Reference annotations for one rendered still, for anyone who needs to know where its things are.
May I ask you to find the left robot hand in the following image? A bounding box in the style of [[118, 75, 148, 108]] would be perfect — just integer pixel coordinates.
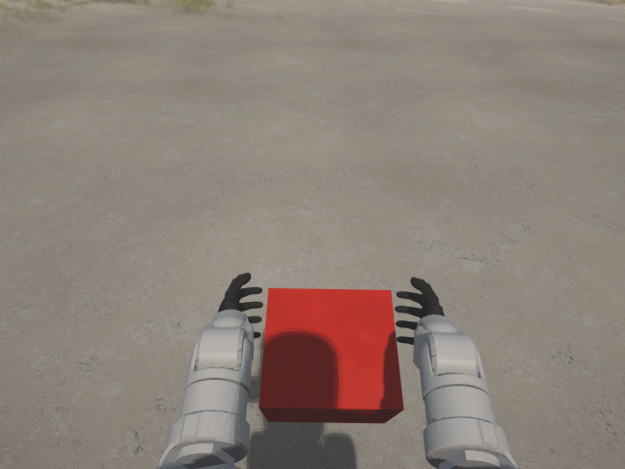
[[218, 273, 263, 338]]

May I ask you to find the carton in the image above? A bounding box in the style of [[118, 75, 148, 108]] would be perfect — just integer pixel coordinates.
[[259, 288, 403, 423]]

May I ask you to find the right robot hand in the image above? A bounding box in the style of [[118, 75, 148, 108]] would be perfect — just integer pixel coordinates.
[[395, 277, 445, 345]]

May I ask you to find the left robot forearm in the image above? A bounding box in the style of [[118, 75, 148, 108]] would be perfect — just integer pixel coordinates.
[[157, 310, 254, 469]]

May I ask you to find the right robot forearm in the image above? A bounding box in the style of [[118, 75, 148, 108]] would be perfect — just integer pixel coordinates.
[[413, 315, 519, 469]]

